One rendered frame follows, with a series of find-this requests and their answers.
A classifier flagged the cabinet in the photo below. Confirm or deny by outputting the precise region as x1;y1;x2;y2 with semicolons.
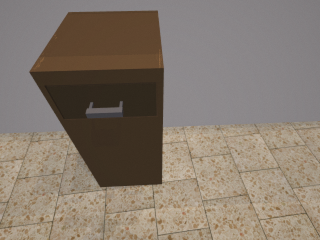
29;10;164;187

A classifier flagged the handle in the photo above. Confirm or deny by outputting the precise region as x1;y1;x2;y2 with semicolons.
85;101;124;119

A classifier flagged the drawer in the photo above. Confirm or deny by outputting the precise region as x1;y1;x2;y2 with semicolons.
46;82;157;119

